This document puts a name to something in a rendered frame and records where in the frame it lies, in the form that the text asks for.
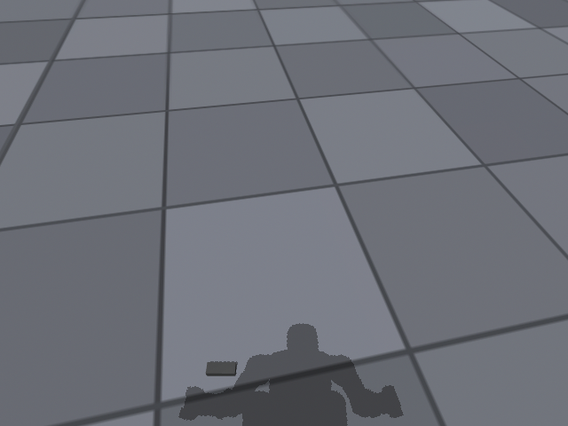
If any small box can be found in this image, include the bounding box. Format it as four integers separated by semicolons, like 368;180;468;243
206;362;237;376

